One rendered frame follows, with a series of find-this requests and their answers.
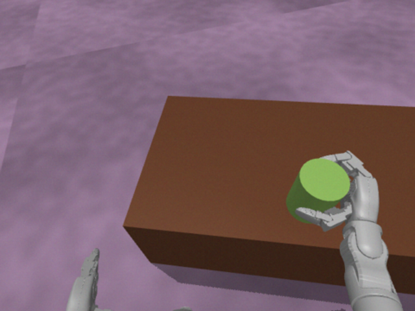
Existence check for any can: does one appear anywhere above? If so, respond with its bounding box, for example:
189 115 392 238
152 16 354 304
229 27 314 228
286 158 350 224

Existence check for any right robot hand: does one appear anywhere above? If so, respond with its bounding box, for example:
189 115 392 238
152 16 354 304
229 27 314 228
295 150 379 232

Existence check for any right robot arm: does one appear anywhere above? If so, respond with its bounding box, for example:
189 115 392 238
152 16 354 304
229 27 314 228
340 220 403 311

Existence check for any left robot hand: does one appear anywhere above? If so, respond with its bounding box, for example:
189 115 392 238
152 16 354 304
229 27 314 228
66 248 113 311

